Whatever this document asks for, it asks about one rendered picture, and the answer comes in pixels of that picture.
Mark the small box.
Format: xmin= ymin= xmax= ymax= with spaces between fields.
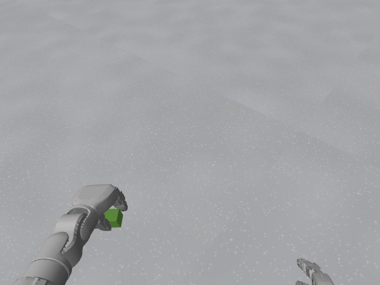
xmin=104 ymin=208 xmax=123 ymax=227

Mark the left robot hand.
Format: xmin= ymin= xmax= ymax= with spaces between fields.
xmin=72 ymin=184 xmax=128 ymax=231

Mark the right robot hand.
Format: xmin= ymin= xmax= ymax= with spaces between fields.
xmin=296 ymin=258 xmax=334 ymax=285

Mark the left robot arm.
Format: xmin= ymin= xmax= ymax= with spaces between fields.
xmin=13 ymin=204 xmax=99 ymax=285

